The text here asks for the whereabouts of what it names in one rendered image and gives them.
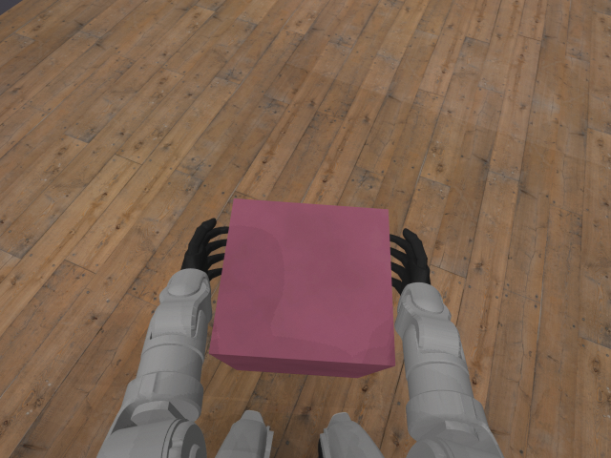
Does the robot thigh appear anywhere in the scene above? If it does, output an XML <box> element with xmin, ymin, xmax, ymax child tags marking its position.
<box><xmin>320</xmin><ymin>421</ymin><xmax>385</xmax><ymax>458</ymax></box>
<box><xmin>215</xmin><ymin>419</ymin><xmax>274</xmax><ymax>458</ymax></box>

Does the robot left forearm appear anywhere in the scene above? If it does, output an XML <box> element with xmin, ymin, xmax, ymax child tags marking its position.
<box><xmin>96</xmin><ymin>268</ymin><xmax>213</xmax><ymax>458</ymax></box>

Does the robot right forearm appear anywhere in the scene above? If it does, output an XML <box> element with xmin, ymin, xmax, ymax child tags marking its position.
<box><xmin>394</xmin><ymin>282</ymin><xmax>504</xmax><ymax>458</ymax></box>

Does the left robot hand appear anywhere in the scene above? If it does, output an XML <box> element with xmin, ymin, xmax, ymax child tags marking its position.
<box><xmin>180</xmin><ymin>218</ymin><xmax>229</xmax><ymax>281</ymax></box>

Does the left robot upper arm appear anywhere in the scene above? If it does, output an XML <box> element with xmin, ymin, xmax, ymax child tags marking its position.
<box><xmin>97</xmin><ymin>418</ymin><xmax>207</xmax><ymax>458</ymax></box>

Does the right robot upper arm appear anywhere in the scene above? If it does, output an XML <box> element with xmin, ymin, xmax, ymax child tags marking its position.
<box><xmin>406</xmin><ymin>436</ymin><xmax>499</xmax><ymax>458</ymax></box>

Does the right robot thigh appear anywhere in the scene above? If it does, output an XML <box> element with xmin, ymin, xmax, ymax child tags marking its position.
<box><xmin>320</xmin><ymin>421</ymin><xmax>385</xmax><ymax>458</ymax></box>

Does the left robot thigh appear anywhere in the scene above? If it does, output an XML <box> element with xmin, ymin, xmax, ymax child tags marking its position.
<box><xmin>215</xmin><ymin>419</ymin><xmax>274</xmax><ymax>458</ymax></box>

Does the carton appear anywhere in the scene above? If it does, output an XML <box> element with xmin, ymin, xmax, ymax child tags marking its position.
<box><xmin>209</xmin><ymin>198</ymin><xmax>395</xmax><ymax>378</ymax></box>

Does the right robot hand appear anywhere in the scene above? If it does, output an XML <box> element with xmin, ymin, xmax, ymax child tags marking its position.
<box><xmin>390</xmin><ymin>228</ymin><xmax>431</xmax><ymax>296</ymax></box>

